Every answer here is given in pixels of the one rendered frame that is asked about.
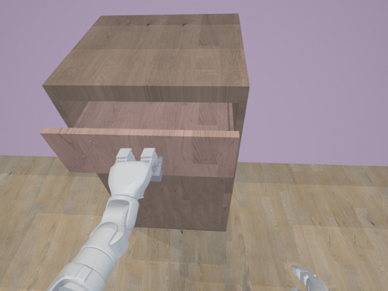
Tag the handle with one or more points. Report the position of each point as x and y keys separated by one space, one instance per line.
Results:
x=157 y=171

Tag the robot left forearm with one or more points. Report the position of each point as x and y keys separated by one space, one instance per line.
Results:
x=107 y=242

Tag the robot left hand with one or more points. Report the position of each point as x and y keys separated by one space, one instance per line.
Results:
x=130 y=177

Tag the cabinet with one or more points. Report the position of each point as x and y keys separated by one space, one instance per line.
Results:
x=161 y=58

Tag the robot right hand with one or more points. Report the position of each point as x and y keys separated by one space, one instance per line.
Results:
x=308 y=278

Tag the drawer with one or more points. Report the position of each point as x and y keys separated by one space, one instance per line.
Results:
x=194 y=138

